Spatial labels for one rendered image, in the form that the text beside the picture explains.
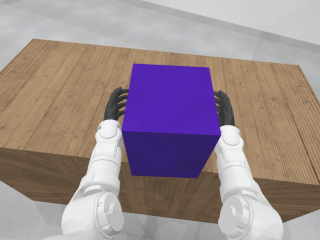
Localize robot left forearm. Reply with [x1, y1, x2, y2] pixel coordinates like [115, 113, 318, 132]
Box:
[61, 119, 123, 232]

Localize robot right forearm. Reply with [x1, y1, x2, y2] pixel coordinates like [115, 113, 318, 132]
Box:
[214, 125, 273, 208]

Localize left robot hand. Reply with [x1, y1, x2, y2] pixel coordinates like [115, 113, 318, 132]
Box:
[103, 86, 129, 121]

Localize carton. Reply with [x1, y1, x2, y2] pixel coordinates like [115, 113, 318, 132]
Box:
[121, 63, 221, 178]

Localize right robot hand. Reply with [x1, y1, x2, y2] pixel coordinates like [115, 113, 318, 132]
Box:
[213, 90, 235, 127]

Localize right robot upper arm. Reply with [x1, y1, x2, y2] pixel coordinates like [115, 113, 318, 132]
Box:
[218, 194, 284, 240]

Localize left robot upper arm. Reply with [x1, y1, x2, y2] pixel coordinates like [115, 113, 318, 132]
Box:
[42, 191, 124, 240]

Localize pedestal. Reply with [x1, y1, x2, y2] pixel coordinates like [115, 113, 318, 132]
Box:
[0, 38, 320, 224]

